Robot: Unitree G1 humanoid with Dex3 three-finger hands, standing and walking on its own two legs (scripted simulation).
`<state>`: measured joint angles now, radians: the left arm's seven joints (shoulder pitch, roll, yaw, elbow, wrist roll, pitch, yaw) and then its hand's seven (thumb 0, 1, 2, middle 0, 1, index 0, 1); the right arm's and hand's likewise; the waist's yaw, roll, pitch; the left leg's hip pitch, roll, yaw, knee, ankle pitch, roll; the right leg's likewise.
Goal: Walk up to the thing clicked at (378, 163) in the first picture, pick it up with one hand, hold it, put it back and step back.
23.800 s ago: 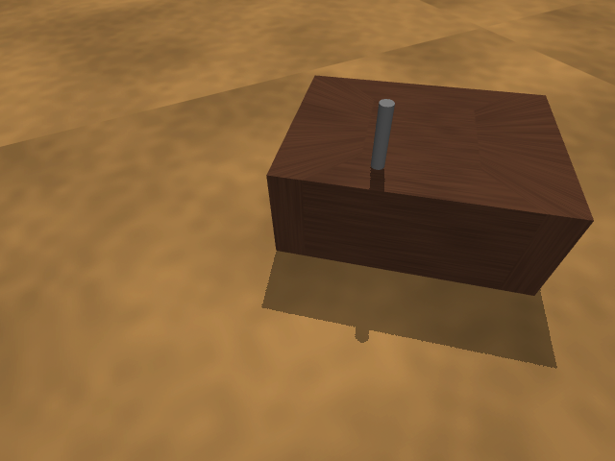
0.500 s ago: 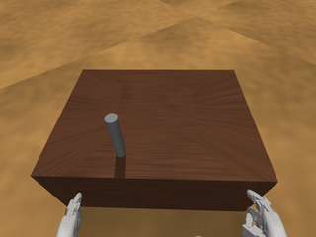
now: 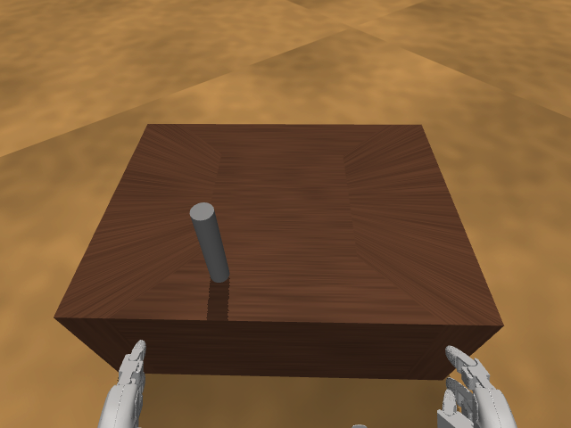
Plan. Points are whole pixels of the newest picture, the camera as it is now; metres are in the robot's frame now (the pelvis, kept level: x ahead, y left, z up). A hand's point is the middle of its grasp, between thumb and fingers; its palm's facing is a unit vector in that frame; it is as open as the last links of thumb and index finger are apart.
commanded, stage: home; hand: left
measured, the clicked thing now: (212, 246) +0.54 +0.20 -0.17
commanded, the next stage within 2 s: stand in 1.22 s
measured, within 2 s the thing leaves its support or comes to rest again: neither
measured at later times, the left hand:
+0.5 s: hand (173, 396) +0.19 +0.18 -0.04, palm faces +0.12 -0.97 -0.23, open 17.4 cm
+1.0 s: hand (172, 410) +0.18 +0.18 -0.04, palm faces +0.12 -0.95 -0.27, open 17.5 cm
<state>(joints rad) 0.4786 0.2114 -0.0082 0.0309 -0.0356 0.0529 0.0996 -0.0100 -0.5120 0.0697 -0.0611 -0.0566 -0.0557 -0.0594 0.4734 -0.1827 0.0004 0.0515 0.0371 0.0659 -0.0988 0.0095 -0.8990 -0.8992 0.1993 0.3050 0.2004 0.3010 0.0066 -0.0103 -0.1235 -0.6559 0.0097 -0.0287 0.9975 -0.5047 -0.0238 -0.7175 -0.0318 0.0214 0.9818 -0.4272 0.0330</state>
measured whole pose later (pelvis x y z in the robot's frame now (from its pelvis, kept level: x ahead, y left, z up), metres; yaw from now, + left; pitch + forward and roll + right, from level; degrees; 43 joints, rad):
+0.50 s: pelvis +0.02 +0.00 +0.00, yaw +0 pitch +11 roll +0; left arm 0.48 0.20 0.00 0.02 -0.03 0.07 0.08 -0.01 -0.53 0.06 -0.06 -0.05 -0.05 -0.06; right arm 0.48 -0.19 -0.01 0.03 0.03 0.08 -0.08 0.01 -0.90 -0.90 0.20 0.31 0.20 0.30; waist 0.01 0.00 -0.14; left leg -0.65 0.01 -0.03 1.00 -0.54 -0.03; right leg -0.71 -0.03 0.01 0.99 -0.46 0.03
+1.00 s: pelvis +0.01 -0.01 +0.00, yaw +1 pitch +9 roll -1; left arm 0.51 0.21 0.00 -0.04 -0.02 0.17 0.13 -0.01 -0.55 0.04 -0.06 -0.05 -0.05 -0.05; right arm 0.33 -0.21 0.00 0.41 0.03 -0.03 -0.13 0.01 -0.90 -0.90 0.20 0.31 0.20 0.30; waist -0.02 0.02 -0.11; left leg -0.64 0.03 -0.07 1.02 -0.53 -0.04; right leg -0.68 -0.01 -0.02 0.98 -0.45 0.02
